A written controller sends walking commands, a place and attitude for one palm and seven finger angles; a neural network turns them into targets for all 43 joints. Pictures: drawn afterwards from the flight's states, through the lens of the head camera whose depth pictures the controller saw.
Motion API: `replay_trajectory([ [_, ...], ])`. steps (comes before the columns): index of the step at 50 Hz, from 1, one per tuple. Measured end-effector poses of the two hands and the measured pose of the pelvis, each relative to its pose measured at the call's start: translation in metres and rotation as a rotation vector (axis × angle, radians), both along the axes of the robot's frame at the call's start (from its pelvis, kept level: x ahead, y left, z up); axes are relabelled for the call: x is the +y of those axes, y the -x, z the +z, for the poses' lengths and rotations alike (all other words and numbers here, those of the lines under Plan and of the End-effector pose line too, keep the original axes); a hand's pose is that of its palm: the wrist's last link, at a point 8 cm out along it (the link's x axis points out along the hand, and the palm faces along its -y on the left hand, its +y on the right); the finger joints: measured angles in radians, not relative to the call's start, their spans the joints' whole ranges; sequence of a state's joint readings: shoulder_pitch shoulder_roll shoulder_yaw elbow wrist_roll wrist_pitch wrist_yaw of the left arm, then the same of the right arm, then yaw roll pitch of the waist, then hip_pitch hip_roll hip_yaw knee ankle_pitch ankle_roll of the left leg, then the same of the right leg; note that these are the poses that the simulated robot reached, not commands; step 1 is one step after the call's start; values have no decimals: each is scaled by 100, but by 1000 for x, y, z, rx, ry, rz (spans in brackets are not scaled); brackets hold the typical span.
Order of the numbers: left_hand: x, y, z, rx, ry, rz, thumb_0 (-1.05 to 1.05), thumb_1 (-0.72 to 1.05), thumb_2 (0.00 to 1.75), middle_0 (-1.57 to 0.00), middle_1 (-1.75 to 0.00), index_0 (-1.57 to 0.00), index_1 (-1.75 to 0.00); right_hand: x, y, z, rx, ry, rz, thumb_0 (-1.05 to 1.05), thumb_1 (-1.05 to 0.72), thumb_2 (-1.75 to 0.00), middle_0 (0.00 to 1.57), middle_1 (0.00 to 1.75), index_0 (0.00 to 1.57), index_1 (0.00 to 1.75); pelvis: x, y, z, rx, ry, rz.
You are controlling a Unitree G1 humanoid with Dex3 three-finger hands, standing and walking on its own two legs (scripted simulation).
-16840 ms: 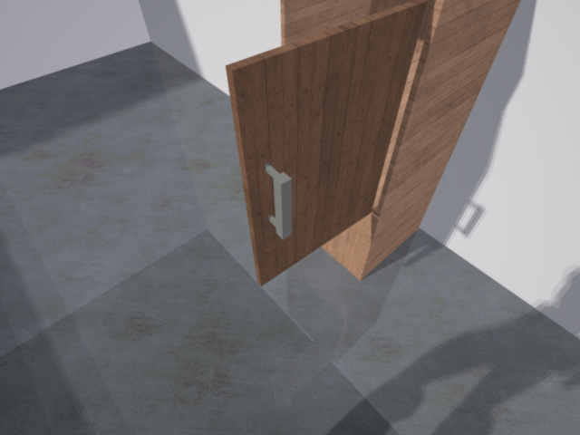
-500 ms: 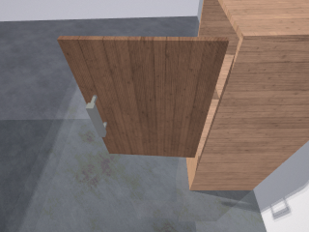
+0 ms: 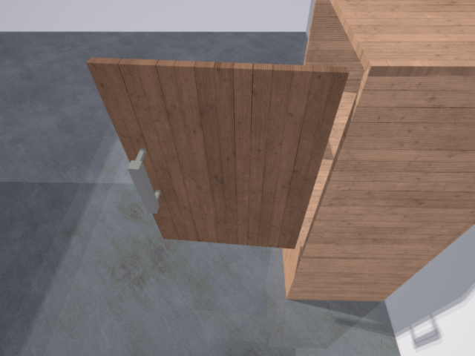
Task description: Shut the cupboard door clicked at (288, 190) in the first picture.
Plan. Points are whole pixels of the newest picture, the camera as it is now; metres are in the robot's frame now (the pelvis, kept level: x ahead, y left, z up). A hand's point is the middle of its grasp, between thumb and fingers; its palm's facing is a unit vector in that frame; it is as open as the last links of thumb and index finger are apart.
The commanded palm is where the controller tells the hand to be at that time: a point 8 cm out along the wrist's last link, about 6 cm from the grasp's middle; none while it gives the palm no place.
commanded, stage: look again from close up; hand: left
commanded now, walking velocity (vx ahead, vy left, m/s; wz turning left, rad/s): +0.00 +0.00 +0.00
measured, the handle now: (147, 182) +0.47 +0.24 -0.03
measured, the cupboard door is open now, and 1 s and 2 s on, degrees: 86 86 86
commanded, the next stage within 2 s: raise the hand and make a fist in 0.50 s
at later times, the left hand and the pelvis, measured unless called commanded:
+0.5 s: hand out of the picture -0.02 +0.17 -0.17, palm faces +0.03 -0.98 -0.19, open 7.3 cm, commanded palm none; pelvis -0.01 +0.00 +0.00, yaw +0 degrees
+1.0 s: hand out of the picture +0.12 +0.15 -0.06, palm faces -0.09 -0.99 +0.05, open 6.3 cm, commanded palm +0.09 +0.23 -0.06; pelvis -0.07 +0.02 -0.09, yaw +1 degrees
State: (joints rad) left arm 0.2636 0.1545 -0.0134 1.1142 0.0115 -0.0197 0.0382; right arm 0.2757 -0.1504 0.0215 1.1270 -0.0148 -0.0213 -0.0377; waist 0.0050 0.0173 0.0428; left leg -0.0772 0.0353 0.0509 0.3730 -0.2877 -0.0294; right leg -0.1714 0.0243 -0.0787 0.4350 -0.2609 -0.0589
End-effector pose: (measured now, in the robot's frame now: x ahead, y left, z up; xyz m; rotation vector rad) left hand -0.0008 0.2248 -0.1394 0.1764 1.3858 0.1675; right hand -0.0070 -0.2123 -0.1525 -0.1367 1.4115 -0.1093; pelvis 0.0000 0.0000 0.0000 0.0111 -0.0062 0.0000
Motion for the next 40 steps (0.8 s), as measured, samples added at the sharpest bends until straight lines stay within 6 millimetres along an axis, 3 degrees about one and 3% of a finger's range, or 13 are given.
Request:
replay_trajectory([
  [31, -7, 28, -5, 45, 34, 25, 1, 91, 90, -20, -30, -20, -30, 21, 25, 1, 48, -23, -15, 0, -90, -90, 20, 30, 20, 30, 7, 7, 0, 2, 7, 5],
  [33, 9, 6, 10, -96, 3, 94, 3, 94, 90, -21, -30, -21, -30, 13, 18, 5, -44, 37, -5, 2, -92, -90, 20, 30, 20, 30, 9, 10, -3, 4, 12, -12],
  [36, 26, -53, 59, -491, -54, 80, 5, 96, 90, -21, -31, -21, -31, -6, -6, 12, -273, 92, -20, 3, -93, -90, 20, 30, 20, 30, 14, 14, -7, 19, 12, 14],
  [40, 21, -127, 108, -967, -4, 4, 3, 95, 90, -24, -34, -24, -35, -29, -54, 24, -551, 142, 36, 3, -92, -90, 20, 30, 20, 30, 21, 32, -21, 85, 3, 43],
])
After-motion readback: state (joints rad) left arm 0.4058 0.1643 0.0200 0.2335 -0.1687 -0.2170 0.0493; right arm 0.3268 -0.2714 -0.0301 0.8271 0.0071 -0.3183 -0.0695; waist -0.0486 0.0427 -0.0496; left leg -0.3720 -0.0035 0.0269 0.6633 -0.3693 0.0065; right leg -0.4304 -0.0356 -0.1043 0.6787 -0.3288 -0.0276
